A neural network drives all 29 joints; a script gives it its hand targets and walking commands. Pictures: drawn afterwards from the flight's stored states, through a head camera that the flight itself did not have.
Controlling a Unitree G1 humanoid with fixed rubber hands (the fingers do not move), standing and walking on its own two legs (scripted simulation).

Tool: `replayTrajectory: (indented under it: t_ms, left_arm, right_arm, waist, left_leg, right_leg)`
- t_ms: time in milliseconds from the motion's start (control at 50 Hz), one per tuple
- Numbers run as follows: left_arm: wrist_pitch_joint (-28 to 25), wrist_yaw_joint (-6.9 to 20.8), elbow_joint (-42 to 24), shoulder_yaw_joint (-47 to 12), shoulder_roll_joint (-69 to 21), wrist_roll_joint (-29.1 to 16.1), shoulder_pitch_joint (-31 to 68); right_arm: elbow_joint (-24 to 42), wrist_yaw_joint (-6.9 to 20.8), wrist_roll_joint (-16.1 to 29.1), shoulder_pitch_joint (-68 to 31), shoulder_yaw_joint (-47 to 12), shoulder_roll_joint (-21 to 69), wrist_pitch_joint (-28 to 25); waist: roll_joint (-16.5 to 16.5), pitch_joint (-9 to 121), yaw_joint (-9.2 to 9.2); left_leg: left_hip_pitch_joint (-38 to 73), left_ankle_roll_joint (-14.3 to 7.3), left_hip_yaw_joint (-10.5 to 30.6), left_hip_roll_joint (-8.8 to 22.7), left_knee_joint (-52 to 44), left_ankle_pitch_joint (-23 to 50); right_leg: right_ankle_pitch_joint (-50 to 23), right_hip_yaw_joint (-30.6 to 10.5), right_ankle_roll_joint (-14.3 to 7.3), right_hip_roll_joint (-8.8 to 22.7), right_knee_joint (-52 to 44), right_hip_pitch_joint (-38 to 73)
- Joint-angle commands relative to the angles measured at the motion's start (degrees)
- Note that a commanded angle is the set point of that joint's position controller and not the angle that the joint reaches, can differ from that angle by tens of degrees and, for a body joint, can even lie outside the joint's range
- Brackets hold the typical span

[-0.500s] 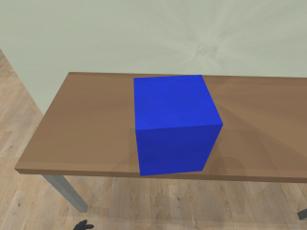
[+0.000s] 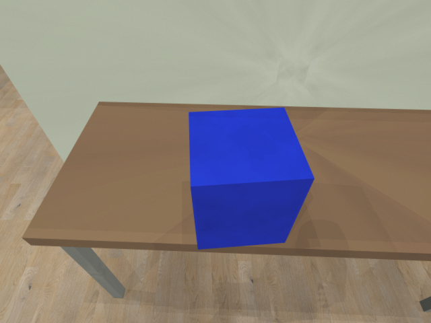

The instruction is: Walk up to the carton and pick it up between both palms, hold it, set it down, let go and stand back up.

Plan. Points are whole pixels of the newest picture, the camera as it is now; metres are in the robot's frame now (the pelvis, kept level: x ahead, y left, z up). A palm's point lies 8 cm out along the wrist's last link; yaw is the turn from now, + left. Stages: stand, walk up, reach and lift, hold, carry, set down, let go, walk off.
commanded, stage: stand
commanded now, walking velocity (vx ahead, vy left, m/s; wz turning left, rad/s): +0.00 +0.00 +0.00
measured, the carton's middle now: (239, 181) +0.42 -0.03 +0.00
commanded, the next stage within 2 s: none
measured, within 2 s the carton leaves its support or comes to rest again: neither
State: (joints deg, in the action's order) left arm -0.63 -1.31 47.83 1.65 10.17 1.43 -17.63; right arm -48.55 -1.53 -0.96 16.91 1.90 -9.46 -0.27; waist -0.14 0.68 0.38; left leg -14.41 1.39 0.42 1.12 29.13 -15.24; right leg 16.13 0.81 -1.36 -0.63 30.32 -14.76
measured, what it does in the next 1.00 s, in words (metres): stands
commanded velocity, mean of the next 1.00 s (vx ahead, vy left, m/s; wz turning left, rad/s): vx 0.00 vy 0.00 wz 0.00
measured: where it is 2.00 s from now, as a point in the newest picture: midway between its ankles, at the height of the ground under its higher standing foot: outside the picture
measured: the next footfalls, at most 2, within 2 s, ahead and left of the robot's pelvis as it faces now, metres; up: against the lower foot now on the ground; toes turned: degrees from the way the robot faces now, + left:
none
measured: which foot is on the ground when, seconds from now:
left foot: down 0.00-1.00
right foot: down 0.00-1.00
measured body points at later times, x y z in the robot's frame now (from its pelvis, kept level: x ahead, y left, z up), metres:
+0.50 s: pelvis +0.00 +0.00 +0.01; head +0.01 +0.00 +0.46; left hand +0.01 +0.23 -0.15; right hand +0.01 -0.23 -0.15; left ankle +0.00 +0.14 -0.74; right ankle +0.00 -0.10 -0.74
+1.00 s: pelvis +0.00 +0.00 +0.01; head +0.00 +0.00 +0.46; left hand -0.03 +0.22 -0.15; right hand -0.04 -0.21 -0.16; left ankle +0.00 +0.14 -0.74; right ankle +0.00 -0.10 -0.74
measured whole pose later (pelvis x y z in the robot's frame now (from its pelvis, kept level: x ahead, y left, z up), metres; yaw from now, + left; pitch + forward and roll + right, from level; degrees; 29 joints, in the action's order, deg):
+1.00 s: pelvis +0.00 +0.00 +0.01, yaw +0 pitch -1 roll +0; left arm -0.4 -1.8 64.8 0.5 7.9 0.4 -19.9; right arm -65.2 -1.8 -0.6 19.6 0.6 -7.3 0.0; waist -0.2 -1.1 -0.2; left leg -10.3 1.3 0.0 1.3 24.0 -12.5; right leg 13.0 0.4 -1.1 -0.8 24.8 -10.6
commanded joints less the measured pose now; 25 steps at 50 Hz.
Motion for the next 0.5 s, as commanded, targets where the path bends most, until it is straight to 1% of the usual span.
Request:
replayTrajectory:
  t_ms: [0, 20, 40, 60, 80, 100, 120, 140, 160, 180, 200, 220, 240, 260, 280, 300, 320, 340, 360, 380, 400, 420, 440, 460, 480]
  left_arm:
    - [-0.9, 0.2, -1.0, 1.3, 3.6, -0.3, -2.2]
    - [-0.8, 0.0, -0.4, 1.5, 4.5, -0.4, -3.3]
    - [-0.7, 0.2, -0.2, 1.3, 4.2, -0.3, -1.8]
    - [-0.5, 0.0, 0.3, 1.7, 6.2, -0.3, -1.1]
    - [-0.6, -0.2, 0.5, 1.8, 5.9, -0.4, -1.2]
    - [-0.7, -0.5, 1.9, 1.8, 6.9, -0.3, -3.3]
    - [-0.6, -0.5, 2.1, 1.5, 4.7, -0.5, -3.7]
    - [-0.7, -0.4, 2.7, 1.2, 4.4, -0.8, -5.3]
    - [-0.5, -0.6, 3.4, 1.3, 4.8, -0.5, -3.0]
    - [-0.7, -0.7, 3.5, 1.1, 3.6, -0.8, -3.3]
    - [-0.8, -0.8, 3.5, 1.6, 5.5, -0.2, -3.3]
    - [-0.5, -0.6, 4.5, 1.3, 3.7, -0.4, -3.6]
    - [-0.4, -0.6, 5.0, 0.9, 3.1, -0.6, -4.2]
    - [-0.3, -0.5, 6.1, 0.8, 3.5, -0.3, -3.9]
    - [-0.3, -0.6, 6.6, 0.3, 1.9, -0.7, -4.8]
    - [-0.3, -0.3, 6.9, 0.4, 3.0, -0.6, -5.0]
    - [-0.2, -0.5, 6.3, 1.2, 5.8, -0.4, -2.2]
    - [-0.2, -0.6, 6.3, 1.1, 5.2, -0.5, -0.8]
    - [-0.2, -0.6, 6.9, 1.6, 6.5, -0.6, -2.6]
    - [-0.4, -0.2, 7.6, 0.9, 4.6, -0.2, -2.2]
    - [-0.5, -0.4, 7.7, 1.0, 5.2, -0.4, -2.7]
    - [-1.0, -0.7, 8.0, 1.2, 6.0, -0.8, -2.9]
    - [-0.8, -0.5, 8.3, 0.8, 3.1, -0.8, -2.1]
    - [-1.0, -0.4, 9.1, 0.5, 3.2, -0.5, -2.8]
    - [-1.0, -0.3, 9.6, 1.0, 4.0, -0.8, -5.1]
  right_arm:
    - [-0.1, 0.1, 0.0, 2.7, 0.9, -4.2, -0.4]
    - [-0.3, 0.0, 0.0, 3.7, 1.4, -5.9, -0.7]
    - [-0.2, 0.2, 0.1, 2.2, 1.1, -5.3, -1.0]
    - [-1.1, 0.5, 0.1, 2.2, 1.3, -5.5, -1.2]
    - [-0.9, 0.0, -0.3, 1.0, 1.5, -6.7, -1.2]
    - [-0.9, 0.1, -0.2, 0.7, 1.8, -6.5, -0.9]
    - [-1.7, 0.0, -0.2, 1.1, 1.6, -6.2, -1.0]
    - [-2.8, -0.1, 0.0, 2.0, 1.7, -6.2, -0.7]
    - [-4.1, -0.1, 0.1, 4.1, 1.6, -5.9, -0.8]
    - [-4.3, -0.4, -0.2, 4.4, 1.2, -4.5, -1.1]
    - [-5.2, -0.3, -0.2, 4.7, 0.5, -2.6, -1.0]
    - [-5.4, -0.2, -0.1, 3.8, 0.6, -3.2, -1.1]
    - [-5.4, -0.3, -0.2, 3.8, 1.1, -4.7, -0.6]
    - [-6.2, -0.4, 0.3, 3.8, 1.4, -5.6, -0.3]
    - [-6.1, 0.0, 0.0, 2.9, 0.7, -3.7, -0.2]
    - [-6.7, -0.2, 0.0, 3.4, 1.1, -5.2, 0.1]
    - [-6.9, -0.4, 0.4, 3.2, 0.9, -4.3, 0.1]
    - [-7.7, 0.1, 0.5, 3.9, 0.5, -3.2, 0.3]
    - [-8.0, 0.4, -0.1, 3.5, 0.4, -3.3, -0.2]
    - [-7.7, 0.4, 0.3, 2.7, 0.7, -3.2, 0.2]
    - [-8.8, 0.1, 0.4, 3.6, 0.9, -5.7, 0.0]
    - [-9.2, -0.4, 0.2, 3.8, 1.0, -5.6, -0.2]
    - [-10.2, -0.4, 0.0, 4.6, 0.7, -4.5, -0.6]
    - [-10.6, -0.3, 0.5, 4.2, 0.0, -2.3, -0.4]
    - [-10.7, -0.3, 0.5, 3.6, 0.3, -4.1, -0.4]
  waist:
    - [2.2, -0.8, 0.00]
    - [2.7, 1.3, -0.18]
    - [0.8, 0.5, 0.08]
    - [0.6, -0.3, -0.07]
    - [-0.2, -3.1, 0.42]
    - [-3.3, -2.5, 0.46]
    - [-0.3, -1.0, 0.49]
    - [-0.5, -2.2, 1.20]
    - [1.0, -1.5, -0.60]
    - [-1.8, -0.6, 0.15]
    - [-3.0, -1.0, 0.38]
    - [-1.3, -2.0, -0.12]
    - [0.5, -1.6, -0.17]
    - [-0.9, -3.6, -0.32]
    - [1.4, -4.5, 0.02]
    - [-0.2, -6.4, 0.14]
    - [-2.6, -4.9, -0.24]
    - [-1.8, -6.5, -1.20]
    - [-0.1, -2.9, -0.72]
    - [0.0, -2.9, -0.90]
    - [1.6, -3.3, -0.65]
    - [2.2, -3.0, -0.33]
    - [3.2, -1.4, -0.60]
    - [0.8, -3.1, -0.73]
    - [2.3, -1.7, 0.44]
  left_leg:
    - [-0.3, -2.5, 2.7, 3.1, -5.0, 7.9]
    - [1.8, -2.6, 2.8, 3.7, -4.9, 9.7]
    - [0.6, -2.5, 3.0, 3.2, -5.1, 6.5]
    - [-0.7, -2.3, 2.6, 3.2, -5.4, 6.0]
    - [-2.4, -2.2, 2.8, 3.4, -6.1, 6.1]
    - [0.8, -1.8, 2.0, 2.7, -5.0, 7.1]
    - [1.1, -1.6, 2.0, 3.2, -5.9, 7.1]
    - [1.1, -1.4, 1.6, 2.6, -4.7, 8.4]
    - [1.0, -2.0, 2.5, 3.0, -6.1, 9.4]
    - [1.4, -2.2, 2.7, 3.7, -5.5, 11.3]
    - [2.9, -1.5, 2.0, 3.3, -5.4, 10.1]
    - [3.2, -1.7, 2.0, 3.4, -5.5, 8.9]
    - [2.4, -2.0, 2.4, 2.9, -5.9, 8.9]
    - [2.5, -2.0, 2.5, 3.1, -6.5, 7.8]
    - [2.9, -2.0, 2.0, 2.9, -6.5, 6.4]
    - [4.0, -1.7, 2.1, 3.3, -6.6, 6.8]
    - [3.8, -1.6, 2.2, 2.9, -6.5, 5.8]
    - [3.3, -1.5, 1.8, 2.5, -6.3, 5.3]
    - [3.8, -1.9, 2.2, 2.9, -6.8, 5.6]
    - [5.1, -1.5, 1.1, 2.6, -6.1, 6.3]
    - [6.7, -1.4, 1.4, 3.2, -6.8, 7.4]
    - [6.3, -1.6, 1.5, 3.6, -6.7, 8.8]
    - [6.5, -1.9, 2.2, 4.2, -6.8, 11.5]
    - [3.4, -1.4, 2.4, 3.8, -7.3, 10.5]
    - [3.4, -1.9, 1.8, 3.6, -7.1, 9.5]
  right_leg:
    - [-7.9, -4.7, -1.5, 4.3, -5.9, 1.8]
    - [-10.4, -4.5, -1.7, 4.4, -5.4, 2.4]
    - [-7.7, -3.8, -1.6, 4.1, -5.8, 2.2]
    - [-7.0, -3.9, -1.3, 4.2, -6.4, 2.3]
    - [-6.6, -4.1, -1.1, 4.6, -6.7, 2.1]
    - [-5.7, -5.3, -1.5, 5.4, -8.0, 0.2]
    - [-5.8, -5.5, -1.7, 4.7, -8.2, 1.6]
    - [-8.3, -5.9, -2.1, 5.7, -8.7, 1.4]
    - [-10.1, -5.6, -2.2, 5.6, -7.7, 3.3]
    - [-12.3, -4.8, -1.9, 5.4, -6.8, 5.4]
    - [-11.8, -5.4, -1.9, 5.9, -7.7, 2.8]
    - [-9.5, -5.3, -1.8, 5.1, -7.9, 1.7]
    - [-9.5, -4.7, -1.4, 4.9, -7.9, 3.2]
    - [-8.0, -4.4, -1.3, 4.4, -8.5, 0.7]
    - [-6.0, -5.6, -1.7, 5.0, -9.4, -0.2]
    - [-4.1, -5.2, -1.5, 5.2, -10.5, -2.9]
    - [-2.1, -4.9, -1.5, 4.9, -11.0, -1.7]
    - [-1.0, -5.7, -1.2, 5.0, -11.8, -2.4]
    - [-2.7, -5.3, -1.2, 4.7, -10.7, 0.1]
    - [-1.6, -5.6, -1.4, 5.2, -11.5, -1.9]
    - [-4.0, -5.7, -1.5, 5.3, -11.2, -1.4]
    - [-6.1, -5.9, -1.5, 5.5, -10.5, 0.2]
    - [-9.8, -5.3, -1.5, 4.9, -9.1, 2.2]
    - [-11.4, -4.1, -1.4, 4.7, -9.2, 3.8]
    - [-11.1, -5.1, -1.4, 4.7, -8.9, 5.2]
